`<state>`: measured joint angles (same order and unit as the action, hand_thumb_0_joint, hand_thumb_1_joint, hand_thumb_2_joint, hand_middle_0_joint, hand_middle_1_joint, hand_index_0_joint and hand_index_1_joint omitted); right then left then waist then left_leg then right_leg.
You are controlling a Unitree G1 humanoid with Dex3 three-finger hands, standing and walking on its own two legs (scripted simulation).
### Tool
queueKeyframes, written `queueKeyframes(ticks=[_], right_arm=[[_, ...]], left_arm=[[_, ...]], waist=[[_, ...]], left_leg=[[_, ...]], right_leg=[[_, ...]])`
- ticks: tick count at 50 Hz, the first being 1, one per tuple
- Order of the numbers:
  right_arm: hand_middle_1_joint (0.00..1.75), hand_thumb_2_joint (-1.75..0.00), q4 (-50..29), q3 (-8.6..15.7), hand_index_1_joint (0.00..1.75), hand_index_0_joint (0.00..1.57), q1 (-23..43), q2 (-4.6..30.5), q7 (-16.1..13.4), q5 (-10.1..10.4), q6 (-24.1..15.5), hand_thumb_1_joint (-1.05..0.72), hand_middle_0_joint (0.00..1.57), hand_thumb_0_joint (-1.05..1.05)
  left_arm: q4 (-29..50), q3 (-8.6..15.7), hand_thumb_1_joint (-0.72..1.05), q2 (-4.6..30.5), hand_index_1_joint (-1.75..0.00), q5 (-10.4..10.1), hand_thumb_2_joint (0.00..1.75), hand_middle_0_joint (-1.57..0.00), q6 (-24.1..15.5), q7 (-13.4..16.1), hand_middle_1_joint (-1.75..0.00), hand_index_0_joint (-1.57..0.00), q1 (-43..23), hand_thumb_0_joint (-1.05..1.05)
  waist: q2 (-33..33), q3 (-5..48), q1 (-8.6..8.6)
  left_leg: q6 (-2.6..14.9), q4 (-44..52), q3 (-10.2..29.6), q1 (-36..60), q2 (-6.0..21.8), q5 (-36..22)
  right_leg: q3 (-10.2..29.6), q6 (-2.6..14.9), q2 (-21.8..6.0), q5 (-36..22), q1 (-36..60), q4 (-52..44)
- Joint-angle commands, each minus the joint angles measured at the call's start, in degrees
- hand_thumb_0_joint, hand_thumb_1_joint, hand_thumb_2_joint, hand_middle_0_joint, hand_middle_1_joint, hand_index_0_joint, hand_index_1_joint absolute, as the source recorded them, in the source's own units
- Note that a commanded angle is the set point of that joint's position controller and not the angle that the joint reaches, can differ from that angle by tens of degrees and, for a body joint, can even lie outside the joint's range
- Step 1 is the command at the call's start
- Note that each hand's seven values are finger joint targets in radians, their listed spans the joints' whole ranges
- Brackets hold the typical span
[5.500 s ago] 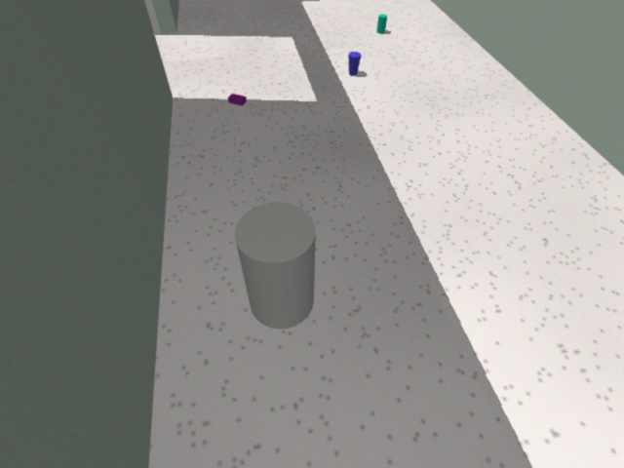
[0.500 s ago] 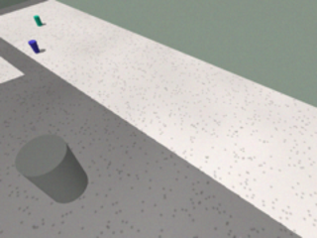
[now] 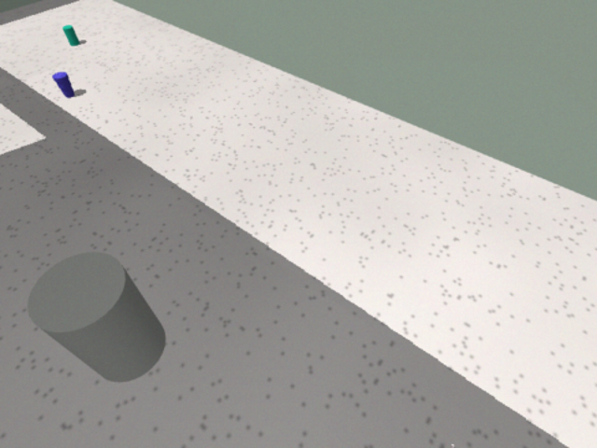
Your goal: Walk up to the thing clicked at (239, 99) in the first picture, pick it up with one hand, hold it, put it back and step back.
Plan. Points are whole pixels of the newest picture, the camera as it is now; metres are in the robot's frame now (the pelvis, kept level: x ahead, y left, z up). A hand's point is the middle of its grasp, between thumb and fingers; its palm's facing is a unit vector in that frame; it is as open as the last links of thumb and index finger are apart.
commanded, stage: stand
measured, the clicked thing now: out of the picture +1.36 +1.75 -0.77
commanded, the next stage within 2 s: walk up in 0.30 s
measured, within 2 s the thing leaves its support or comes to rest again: neither
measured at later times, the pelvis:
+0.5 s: pelvis +0.03 -0.02 -0.01, yaw -2 degrees
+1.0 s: pelvis +0.21 -0.03 -0.03, yaw +2 degrees
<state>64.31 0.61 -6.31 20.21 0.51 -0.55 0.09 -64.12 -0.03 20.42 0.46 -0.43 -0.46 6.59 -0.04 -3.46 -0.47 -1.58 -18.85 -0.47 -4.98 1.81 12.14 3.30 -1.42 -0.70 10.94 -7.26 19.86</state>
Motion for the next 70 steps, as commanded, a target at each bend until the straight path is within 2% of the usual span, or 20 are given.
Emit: queueKeyframes(ticks=[1,14,16,18,23,26,28,29,35,46,48,49,51,52,57,63,65,68,69,70], right_arm=[[0.30,-0.90,-3.4,2.3,0.30,0.20,1.9,12.0,-0.8,0.2,-1.5,-0.90,0.20,0.00],[0.30,-0.90,-3.7,2.5,0.30,0.20,1.8,12.5,-0.9,0.1,-1.4,-0.90,0.20,0.00],[0.30,-0.90,-6.0,6.1,0.30,0.20,-3.8,17.2,0.8,-1.3,-2.4,-0.90,0.20,0.00],[0.30,-0.90,-6.5,7.3,0.30,0.20,-5.4,18.8,1.1,-1.3,-2.2,-0.90,0.20,0.00],[0.30,-0.90,-10.9,7.6,0.30,0.20,-3.2,17.8,1.8,-1.8,-3.2,-0.90,0.20,0.00],[0.30,-0.90,-14.1,6.4,0.30,0.20,2.6,13.7,2.3,-1.1,-2.5,-0.90,0.20,0.00],[0.30,-0.90,-16.5,5.0,0.30,0.20,-0.3,9.6,1.9,-0.4,-1.8,-0.90,0.20,0.00],[0.30,-0.90,-15.8,6.1,0.30,0.20,-2.0,14.0,1.6,-0.7,-1.6,-0.90,0.20,0.00],[0.30,-0.90,-12.6,5.7,0.30,0.20,-9.6,13.0,2.6,0.0,-1.8,-0.90,0.20,0.00],[0.30,-0.90,-19.3,6.4,0.30,0.20,-1.4,12.2,4.0,-1.1,-2.6,-0.90,0.20,0.00],[0.30,-0.90,-17.6,7.4,0.30,0.20,-9.4,13.2,3.5,-1.7,-3.1,-0.90,0.20,0.00],[0.30,-0.90,-15.9,8.5,0.30,0.20,-17.2,15.7,3.0,-2.4,-3.6,-0.90,0.20,0.00],[0.30,-0.90,-17.3,10.2,0.30,0.20,-22.1,21.5,2.0,-1.4,-4.0,-0.90,0.20,0.00],[0.30,-0.90,-17.9,10.5,0.30,0.20,-19.7,20.9,1.8,0.2,-3.8,-0.90,0.20,0.00],[0.30,-0.90,-21.1,7.1,0.30,0.20,-9.8,15.1,1.0,0.7,-4.7,-0.90,0.20,0.00],[0.30,-0.90,-23.5,7.5,0.30,0.20,-9.3,17.2,2.0,-0.2,-5.2,-0.90,0.20,0.00],[0.30,-0.90,-24.2,7.1,0.30,0.20,-12.7,16.8,2.2,0.8,-3.7,-0.90,0.20,0.00],[0.30,-0.90,-26.2,5.9,0.30,0.20,-8.5,14.5,2.2,1.3,-3.2,-0.90,0.20,0.00],[0.30,-0.90,-27.2,5.0,0.30,0.20,-8.2,12.0,2.0,1.4,-3.4,-0.90,0.20,0.00],[0.30,-0.90,-28.0,3.5,0.30,0.20,-11.7,6.9,1.7,1.1,-3.6,-0.90,0.20,0.00]], left_arm=[[3.5,2.3,0.90,12.5,-0.30,-0.1,0.90,-0.20,-1.1,1.1,-0.30,-0.20,-1.8,0.00],[3.5,2.3,0.90,11.9,-0.30,0.0,0.90,-0.20,-1.0,1.2,-0.30,-0.20,-1.5,0.00],[6.5,5.3,0.90,15.6,-0.30,1.2,0.90,-0.20,-1.8,-0.9,-0.30,-0.20,-0.1,0.00],[8.7,5.4,0.90,13.7,-0.30,1.5,0.90,-0.20,-1.6,-1.9,-0.30,-0.20,-4.9,0.00],[10.6,6.1,0.90,13.1,-0.30,0.9,0.90,-0.20,-3.0,-3.2,-0.30,-0.20,-1.2,0.00],[4.6,8.1,0.90,14.7,-0.30,1.0,0.90,-0.20,-4.1,-1.9,-0.30,-0.20,17.4,0.00],[6.6,10.2,0.90,23.3,-0.30,2.1,0.90,-0.20,-4.7,-0.7,-0.30,-0.20,19.3,0.00],[10.0,10.1,0.90,24.4,-0.30,2.0,0.90,-0.20,-4.3,-0.8,-0.30,-0.20,11.9,0.00],[13.2,7.3,0.90,15.5,-0.30,-0.3,0.90,-0.20,-5.7,-0.4,-0.30,-0.20,8.4,0.00],[16.7,7.7,0.90,17.8,-0.30,0.1,0.90,-0.20,-5.1,-0.2,-0.30,-0.20,12.6,0.00],[17.7,7.3,0.90,17.5,-0.30,-0.3,0.90,-0.20,-4.9,0.0,-0.30,-0.20,11.6,0.00],[18.1,6.4,0.90,15.2,-0.30,-0.6,0.90,-0.20,-4.6,0.2,-0.30,-0.20,13.8,0.00],[18.4,6.3,0.90,12.9,-0.30,-2.0,0.90,-0.20,-4.0,0.5,-0.30,-0.20,17.7,0.00],[18.0,6.2,0.90,16.0,-0.30,-0.9,0.90,-0.20,-3.7,1.0,-0.30,-0.20,14.3,0.00],[16.6,5.7,0.90,13.3,-0.30,-1.3,0.90,-0.20,-3.3,-1.0,-0.30,-0.20,16.5,0.00],[18.3,6.2,0.90,12.5,-0.30,-0.1,0.90,-0.20,-4.3,-2.4,-0.30,-0.20,12.6,0.00],[21.8,8.0,0.90,12.9,-0.30,1.4,0.90,-0.20,-4.7,-2.7,-0.30,-0.20,5.6,0.00],[19.5,8.4,0.90,13.3,-0.30,1.0,0.90,-0.20,-5.3,-2.1,-0.30,-0.20,16.2,0.00],[18.9,9.4,0.90,16.2,-0.30,1.4,0.90,-0.20,-5.5,-1.5,-0.30,-0.20,21.5,0.00],[19.9,10.7,0.90,21.2,-0.30,2.1,0.90,-0.20,-6.1,-0.9,-0.30,-0.20,22.6,0.00]], waist=[[0.1,4.9,0.25],[0.8,4.9,0.53],[3.8,5.8,-0.86],[10.1,-3.0,-2.85],[9.5,-5.1,-0.61],[1.5,3.7,8.99],[-12.0,2.4,8.60],[-6.6,-1.3,6.27],[-6.0,-3.6,0.65],[-4.1,-2.1,3.10],[0.4,2.4,-1.72],[6.1,7.4,-4.67],[17.1,13.7,-5.94],[11.3,11.6,-5.51],[6.8,-1.0,0.84],[10.7,-2.1,-0.21],[6.2,-1.6,-1.10],[3.0,5.4,5.20],[-3.6,8.6,8.53],[-16.9,10.4,8.17]], left_leg=[[2.10,2.7,3.5,0.8,5.6,-10.2],[2.45,2.4,3.4,1.1,5.8,-11.1],[8.35,1.9,7.8,3.6,6.0,28.2],[12.43,11.0,17.0,1.4,14.6,34.3],[13.97,8.3,13.5,0.1,14.9,18.3],[7.99,-16.4,0.0,-12.3,5.3,7.0],[3.73,-41.6,4.8,-32.9,-6.9,21.2],[4.07,-43.2,9.1,-31.1,-2.4,17.6],[2.51,-37.3,8.5,-25.0,0.2,2.4],[4.22,-13.9,-1.7,-17.6,1.6,-4.5],[6.21,-8.8,-3.7,-5.3,-0.8,-5.6],[8.63,-8.4,-1.5,6.8,-0.7,-3.1],[19.53,-0.2,39.1,22.7,20.7,-0.4],[21.00,1.3,39.2,17.4,22.7,1.1],[13.28,2.3,7.7,-7.3,11.8,-12.0],[15.40,1.5,4.9,-10.4,11.8,-4.1],[14.50,0.8,15.0,-18.2,10.8,-6.1],[9.65,-13.0,9.5,-17.2,5.4,-4.1],[7.00,-25.4,5.1,-20.9,0.7,-1.1],[4.43,-40.5,1.5,-32.8,-5.6,18.4]], right_leg=[[3.2,2.66,-5.8,-12.7,0.9,-1.9],[2.8,2.52,-5.9,-13.2,1.1,-1.9],[1.5,4.97,-1.7,23.8,-8.2,6.4],[-3.9,2.81,1.3,17.1,-20.3,20.2],[-2.4,3.02,-3.3,15.1,-18.1,14.8],[-6.0,2.54,0.4,1.1,12.2,1.9],[32.1,7.33,-20.1,28.2,14.0,-14.2],[35.4,11.93,-23.6,37.1,6.9,-15.5],[4.5,8.10,-11.4,-10.3,4.0,-8.7],[-2.4,10.54,-13.1,-22.3,6.7,-0.2],[-5.1,9.33,-10.4,-27.7,3.9,14.5],[-6.6,7.52,-7.2,-24.0,-2.8,28.4],[-3.9,4.13,7.8,20.9,-26.7,51.3],[2.2,5.36,2.7,22.1,-26.8,54.4],[1.2,3.38,-1.9,10.0,-17.4,43.2],[-4.8,1.61,-3.7,3.1,-12.9,19.3],[-6.7,1.33,0.6,3.9,-6.4,16.8],[-6.1,2.68,0.8,-4.5,5.0,7.8],[0.4,5.15,-4.5,1.8,10.7,2.3],[22.8,8.90,-21.9,10.4,18.0,-3.8]])
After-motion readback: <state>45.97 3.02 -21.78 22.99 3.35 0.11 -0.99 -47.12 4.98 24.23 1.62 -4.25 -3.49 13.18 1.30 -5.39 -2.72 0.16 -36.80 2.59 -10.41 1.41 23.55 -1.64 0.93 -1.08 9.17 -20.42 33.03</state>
